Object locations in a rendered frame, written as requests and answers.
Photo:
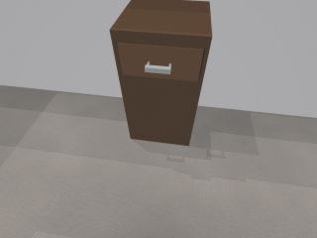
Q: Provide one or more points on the drawer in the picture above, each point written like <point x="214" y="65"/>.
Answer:
<point x="185" y="62"/>

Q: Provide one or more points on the handle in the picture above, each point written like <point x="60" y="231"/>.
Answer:
<point x="158" y="68"/>

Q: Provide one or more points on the cabinet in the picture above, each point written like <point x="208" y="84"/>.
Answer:
<point x="159" y="109"/>

